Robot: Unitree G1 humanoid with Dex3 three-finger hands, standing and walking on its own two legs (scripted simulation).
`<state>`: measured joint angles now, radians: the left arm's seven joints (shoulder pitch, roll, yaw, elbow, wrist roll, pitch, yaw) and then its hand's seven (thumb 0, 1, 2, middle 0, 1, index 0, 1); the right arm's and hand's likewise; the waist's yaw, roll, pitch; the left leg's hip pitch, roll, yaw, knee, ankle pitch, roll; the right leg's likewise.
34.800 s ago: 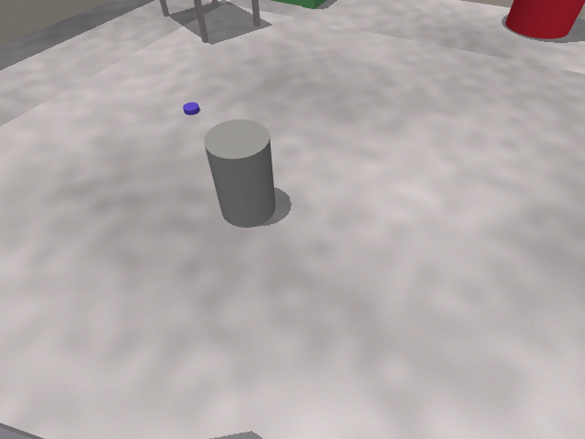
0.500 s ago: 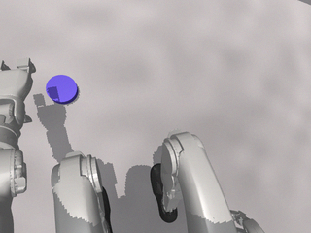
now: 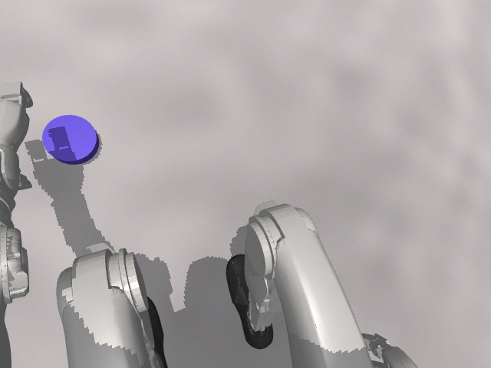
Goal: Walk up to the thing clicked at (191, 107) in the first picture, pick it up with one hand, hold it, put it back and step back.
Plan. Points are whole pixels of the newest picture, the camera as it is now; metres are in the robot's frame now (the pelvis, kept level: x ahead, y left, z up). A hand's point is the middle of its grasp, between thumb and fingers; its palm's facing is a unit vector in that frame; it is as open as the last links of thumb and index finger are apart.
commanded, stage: rise first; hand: left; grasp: from above
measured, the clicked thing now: (72, 140) +0.54 +0.21 -0.32
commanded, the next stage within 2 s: approach in 1.50 s
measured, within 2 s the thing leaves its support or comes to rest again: neither
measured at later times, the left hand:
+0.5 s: hand (21, 141) +0.50 +0.26 -0.19, palm faces -0.44 -0.06 -0.89, open 14.1 cm
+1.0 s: hand (25, 139) +0.51 +0.26 -0.20, palm faces -0.44 -0.06 -0.89, open 14.1 cm
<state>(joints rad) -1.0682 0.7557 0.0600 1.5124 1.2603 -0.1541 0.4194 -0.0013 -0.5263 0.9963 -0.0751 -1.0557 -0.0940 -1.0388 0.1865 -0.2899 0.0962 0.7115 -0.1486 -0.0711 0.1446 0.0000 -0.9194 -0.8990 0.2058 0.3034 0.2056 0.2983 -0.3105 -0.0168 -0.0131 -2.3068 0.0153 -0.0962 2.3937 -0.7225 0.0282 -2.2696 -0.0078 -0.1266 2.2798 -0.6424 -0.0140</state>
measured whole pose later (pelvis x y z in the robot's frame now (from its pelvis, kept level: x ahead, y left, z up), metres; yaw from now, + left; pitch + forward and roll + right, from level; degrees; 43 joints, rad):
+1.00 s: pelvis +0.00 +0.00 -0.01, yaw -2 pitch +34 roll -10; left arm -1.12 0.82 0.07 1.53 1.27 -0.14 0.39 0.00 -0.54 1.01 -0.08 -1.05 -0.09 -1.04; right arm 0.22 -0.30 0.15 0.68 -0.15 -0.09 0.17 0.00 -0.92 -0.90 0.21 0.30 0.21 0.30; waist -0.36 -0.02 0.04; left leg -2.35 0.01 -0.12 2.44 -0.71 0.03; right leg -2.30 0.00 -0.15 2.31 -0.62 -0.01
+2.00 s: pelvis +0.00 +0.00 -0.02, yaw -2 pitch +35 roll -9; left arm -1.27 0.77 0.02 1.64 1.30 -0.09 0.49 0.00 -0.51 1.00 -0.08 -1.10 -0.10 -1.08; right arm 0.22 -0.31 0.18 0.68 -0.18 -0.12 0.20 0.00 -0.91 -0.89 0.21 0.30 0.21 0.30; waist -0.43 -0.03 0.04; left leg -2.36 0.02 -0.13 2.45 -0.71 0.02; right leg -2.33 0.00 -0.15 2.32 -0.61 -0.02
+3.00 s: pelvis +0.00 +0.00 -0.03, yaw -5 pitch +33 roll -12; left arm -1.25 0.94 0.05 1.71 1.27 -0.12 0.53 0.00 -0.48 1.03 -0.09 -1.08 -0.10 -1.07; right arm 0.23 -0.34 0.30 0.62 -0.22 -0.19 0.22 0.00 -0.91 -0.90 0.21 0.30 0.20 0.30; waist -0.47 -0.10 0.18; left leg -2.36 0.03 -0.17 2.50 -0.73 0.02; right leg -2.31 0.02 -0.19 2.33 -0.61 -0.01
